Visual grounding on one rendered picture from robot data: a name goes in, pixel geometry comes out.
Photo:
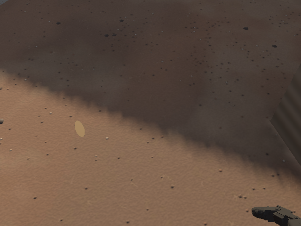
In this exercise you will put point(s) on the robot right hand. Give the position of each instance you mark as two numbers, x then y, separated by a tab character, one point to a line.
279	215

